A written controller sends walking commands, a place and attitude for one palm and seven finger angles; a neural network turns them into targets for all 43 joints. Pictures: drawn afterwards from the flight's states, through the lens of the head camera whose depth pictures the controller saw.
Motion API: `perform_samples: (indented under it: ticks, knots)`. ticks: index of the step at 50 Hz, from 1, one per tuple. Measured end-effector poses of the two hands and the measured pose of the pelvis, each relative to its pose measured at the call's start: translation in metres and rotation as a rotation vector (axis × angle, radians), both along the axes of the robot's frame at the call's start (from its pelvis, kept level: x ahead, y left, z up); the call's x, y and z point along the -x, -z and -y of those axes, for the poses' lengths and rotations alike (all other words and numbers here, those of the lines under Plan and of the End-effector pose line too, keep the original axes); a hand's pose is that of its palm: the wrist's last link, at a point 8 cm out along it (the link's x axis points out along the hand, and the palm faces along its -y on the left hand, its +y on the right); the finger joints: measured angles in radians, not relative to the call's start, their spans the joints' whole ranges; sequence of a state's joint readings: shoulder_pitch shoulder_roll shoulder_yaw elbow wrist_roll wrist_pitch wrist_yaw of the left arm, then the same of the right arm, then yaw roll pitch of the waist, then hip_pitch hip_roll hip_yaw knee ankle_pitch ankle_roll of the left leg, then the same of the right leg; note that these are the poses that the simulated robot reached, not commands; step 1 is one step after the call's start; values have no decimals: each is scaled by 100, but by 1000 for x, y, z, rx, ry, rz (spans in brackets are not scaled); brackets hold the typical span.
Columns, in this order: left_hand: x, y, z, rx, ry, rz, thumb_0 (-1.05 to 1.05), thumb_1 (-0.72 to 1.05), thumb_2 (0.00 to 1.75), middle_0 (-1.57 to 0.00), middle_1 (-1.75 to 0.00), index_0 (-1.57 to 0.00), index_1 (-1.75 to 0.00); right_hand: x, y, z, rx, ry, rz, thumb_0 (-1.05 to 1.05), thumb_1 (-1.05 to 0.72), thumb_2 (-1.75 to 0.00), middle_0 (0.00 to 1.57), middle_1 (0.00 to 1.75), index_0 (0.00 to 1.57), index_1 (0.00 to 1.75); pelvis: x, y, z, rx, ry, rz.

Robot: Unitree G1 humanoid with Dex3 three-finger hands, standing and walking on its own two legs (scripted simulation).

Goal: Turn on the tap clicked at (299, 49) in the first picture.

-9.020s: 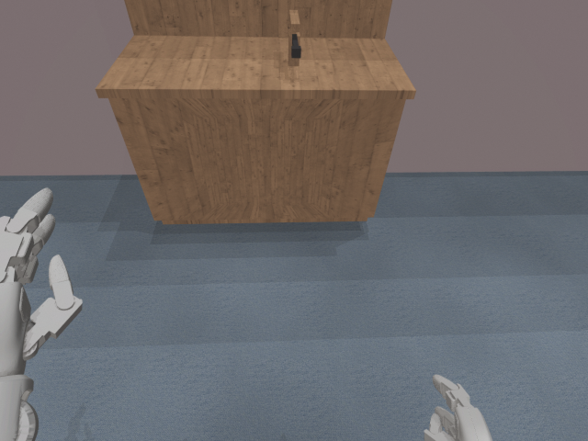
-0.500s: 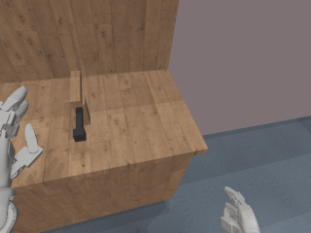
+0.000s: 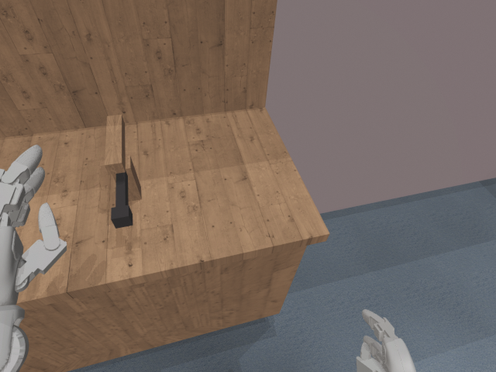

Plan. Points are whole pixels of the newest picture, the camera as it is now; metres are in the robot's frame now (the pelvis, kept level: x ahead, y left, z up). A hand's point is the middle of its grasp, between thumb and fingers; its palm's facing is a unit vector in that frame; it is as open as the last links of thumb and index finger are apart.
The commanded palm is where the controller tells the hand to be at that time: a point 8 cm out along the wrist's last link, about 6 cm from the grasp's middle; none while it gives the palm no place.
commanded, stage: shuffle to correct the standing spot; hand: left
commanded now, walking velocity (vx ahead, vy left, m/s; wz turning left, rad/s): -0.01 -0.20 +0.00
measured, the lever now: (122, 216) +0.34 +0.25 +0.04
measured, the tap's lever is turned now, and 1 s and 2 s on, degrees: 0 0 0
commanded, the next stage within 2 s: come to a stop and stand still in 0.68 s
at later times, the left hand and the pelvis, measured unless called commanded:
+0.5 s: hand (108, 241) +0.23 +0.20 +0.15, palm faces +0.33 -0.86 -0.38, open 7.4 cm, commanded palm +0.17 +0.23 +0.17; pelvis +0.00 -0.05 +0.00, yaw -1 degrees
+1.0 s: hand (98, 226) +0.24 +0.21 +0.17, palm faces +0.39 -0.80 -0.46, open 7.4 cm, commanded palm +0.16 +0.22 +0.17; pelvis +0.00 -0.07 -0.01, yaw +0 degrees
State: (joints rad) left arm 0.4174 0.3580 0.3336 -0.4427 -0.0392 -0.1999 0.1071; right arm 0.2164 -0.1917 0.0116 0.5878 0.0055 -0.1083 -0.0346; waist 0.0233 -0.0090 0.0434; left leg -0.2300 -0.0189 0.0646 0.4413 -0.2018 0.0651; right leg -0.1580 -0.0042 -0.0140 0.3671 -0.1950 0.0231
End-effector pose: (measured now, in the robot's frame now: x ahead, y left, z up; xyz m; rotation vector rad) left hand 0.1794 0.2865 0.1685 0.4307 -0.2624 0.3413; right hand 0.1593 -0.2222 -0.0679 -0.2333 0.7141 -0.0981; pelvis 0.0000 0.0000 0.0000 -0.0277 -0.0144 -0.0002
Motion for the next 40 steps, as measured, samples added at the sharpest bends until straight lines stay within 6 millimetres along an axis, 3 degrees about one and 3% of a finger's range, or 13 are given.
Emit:
perform_samples:
  ticks: [8,16,31,40]
  knots:
    - [-5,2,4,17,-8,-7,1,89,90,-21,-30,-21,-30,-7,-3,5,-4,1,6,1,-91,-90,20,30,20,30,-2,-1,7,-7,6,-2]
    - [-10,1,23,23,11,-11,1,89,90,-21,-30,-21,-30,-13,-5,16,-23,-4,19,1,-91,-90,20,30,20,30,-3,0,24,-6,10,-11]
    - [-12,-1,64,-6,43,-47,1,89,90,-21,-30,-21,-30,-7,6,71,3,49,-9,1,-91,-90,20,30,20,30,-6,6,60,-2,11,-27]
    - [-10,0,74,-3,52,-37,1,89,90,-21,-30,-21,-30,2,9,91,29,83,-19,1,-91,-90,20,30,20,30,-6,10,69,-6,5,-25]
